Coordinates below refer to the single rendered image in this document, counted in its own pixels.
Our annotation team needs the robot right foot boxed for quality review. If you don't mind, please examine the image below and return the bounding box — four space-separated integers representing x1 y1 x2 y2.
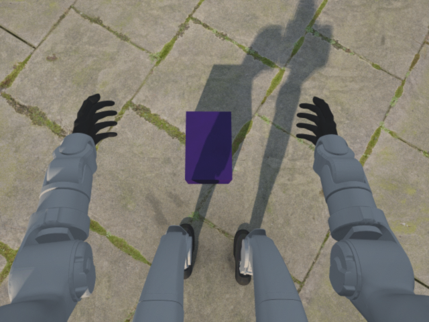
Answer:
233 229 251 286

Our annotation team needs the right robot upper arm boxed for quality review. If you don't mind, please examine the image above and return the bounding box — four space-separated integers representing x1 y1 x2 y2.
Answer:
329 239 429 322

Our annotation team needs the left robot upper arm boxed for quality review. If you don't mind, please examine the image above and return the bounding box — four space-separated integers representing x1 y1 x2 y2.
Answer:
0 239 96 322

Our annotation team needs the robot right thigh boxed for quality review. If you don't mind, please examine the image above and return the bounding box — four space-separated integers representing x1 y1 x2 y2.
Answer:
242 235 308 322

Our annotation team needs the carton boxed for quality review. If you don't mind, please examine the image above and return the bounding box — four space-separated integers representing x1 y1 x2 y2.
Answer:
185 111 233 184

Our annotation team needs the robot right hand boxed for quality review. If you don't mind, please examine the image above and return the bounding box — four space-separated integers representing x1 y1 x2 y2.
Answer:
296 97 338 145

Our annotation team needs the left robot forearm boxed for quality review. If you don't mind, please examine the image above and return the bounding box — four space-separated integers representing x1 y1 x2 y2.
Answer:
8 133 97 301

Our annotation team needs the robot left hand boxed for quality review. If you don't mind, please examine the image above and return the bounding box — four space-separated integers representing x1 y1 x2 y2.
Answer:
72 93 117 146

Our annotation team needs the right robot forearm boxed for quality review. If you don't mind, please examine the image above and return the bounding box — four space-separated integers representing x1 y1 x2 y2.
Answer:
313 134 415 289

